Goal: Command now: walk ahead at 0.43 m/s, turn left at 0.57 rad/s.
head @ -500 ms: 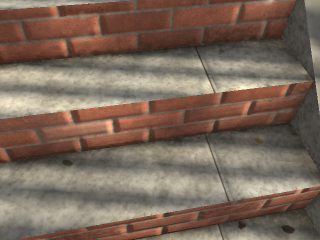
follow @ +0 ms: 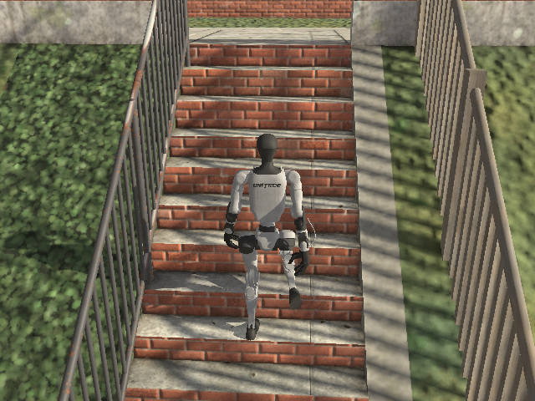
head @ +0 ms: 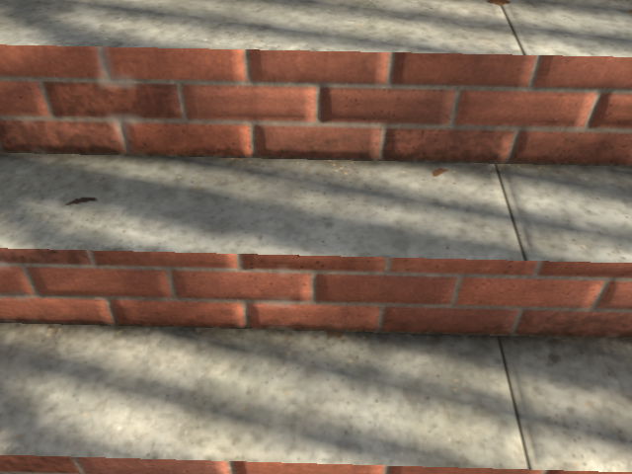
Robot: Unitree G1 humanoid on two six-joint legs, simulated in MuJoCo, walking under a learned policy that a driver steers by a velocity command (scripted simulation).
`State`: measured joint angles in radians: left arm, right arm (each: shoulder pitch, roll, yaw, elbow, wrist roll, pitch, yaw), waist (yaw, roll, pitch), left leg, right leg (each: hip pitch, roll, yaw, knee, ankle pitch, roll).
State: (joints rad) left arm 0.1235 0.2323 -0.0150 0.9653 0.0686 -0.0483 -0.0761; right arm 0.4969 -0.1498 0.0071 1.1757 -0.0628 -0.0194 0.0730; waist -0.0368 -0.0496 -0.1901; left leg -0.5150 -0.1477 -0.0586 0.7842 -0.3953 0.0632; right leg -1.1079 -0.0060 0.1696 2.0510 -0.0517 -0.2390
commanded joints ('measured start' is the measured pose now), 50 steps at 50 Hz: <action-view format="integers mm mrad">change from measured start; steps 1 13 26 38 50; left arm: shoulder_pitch -135 219 -332 104 196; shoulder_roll -25 215 52 -18 -34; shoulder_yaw -25 59 17 27 24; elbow -111 -91 -171 23 92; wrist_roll -41 28 -33 -87 -69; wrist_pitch -17 56 -67 -17 -1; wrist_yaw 35 57 20 90 140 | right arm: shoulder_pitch -175 -109 -229 -279 -196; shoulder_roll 0 -67 -174 -56 -60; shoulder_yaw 15 -77 -61 -12 -15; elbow -96 -160 -167 -199 -181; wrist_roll -31 51 9 27 51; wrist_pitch -55 -71 -25 -62 -43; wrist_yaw -1 63 43 -75 -117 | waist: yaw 80 216 -87 69 40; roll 90 -189 47 58 63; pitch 98 -17 43 134 186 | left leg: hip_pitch -17 -533 83 92 287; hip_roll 187 13 228 289 279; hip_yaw -271 -328 65 -77 -14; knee -399 1069 634 -408 -422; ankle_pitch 187 427 342 128 322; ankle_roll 175 53 -92 49 14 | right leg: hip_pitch -197 774 275 855 906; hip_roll -15 -294 -45 -101 -129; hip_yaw -127 865 -259 -180 -153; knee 184 -1708 -1788 -1592 -1696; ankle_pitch -205 -796 -246 -129 -75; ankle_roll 19 -132 173 189 176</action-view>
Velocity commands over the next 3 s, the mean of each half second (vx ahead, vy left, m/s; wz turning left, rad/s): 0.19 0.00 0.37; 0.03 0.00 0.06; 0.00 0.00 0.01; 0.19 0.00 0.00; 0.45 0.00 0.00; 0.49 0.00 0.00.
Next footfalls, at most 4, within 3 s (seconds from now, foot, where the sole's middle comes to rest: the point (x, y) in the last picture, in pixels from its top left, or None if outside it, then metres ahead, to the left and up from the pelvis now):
0.18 right None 0.29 -0.13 -0.56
0.62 left None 0.27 0.10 -0.56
2.32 right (347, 388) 0.54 -0.04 -0.35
2.88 left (184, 202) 0.78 0.22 -0.16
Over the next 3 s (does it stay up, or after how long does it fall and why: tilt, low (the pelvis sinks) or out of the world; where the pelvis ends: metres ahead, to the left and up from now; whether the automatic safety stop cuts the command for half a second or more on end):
stays up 0.68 0.12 0.51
